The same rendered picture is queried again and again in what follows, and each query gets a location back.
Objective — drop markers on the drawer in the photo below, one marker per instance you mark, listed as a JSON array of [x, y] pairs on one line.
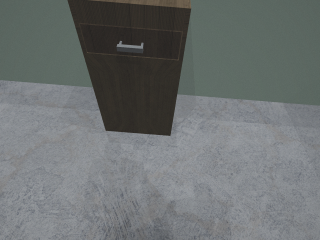
[[157, 43]]

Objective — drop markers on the cabinet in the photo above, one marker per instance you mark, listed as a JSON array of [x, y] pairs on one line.
[[135, 94]]

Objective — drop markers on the handle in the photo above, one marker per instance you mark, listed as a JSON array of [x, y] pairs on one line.
[[130, 48]]

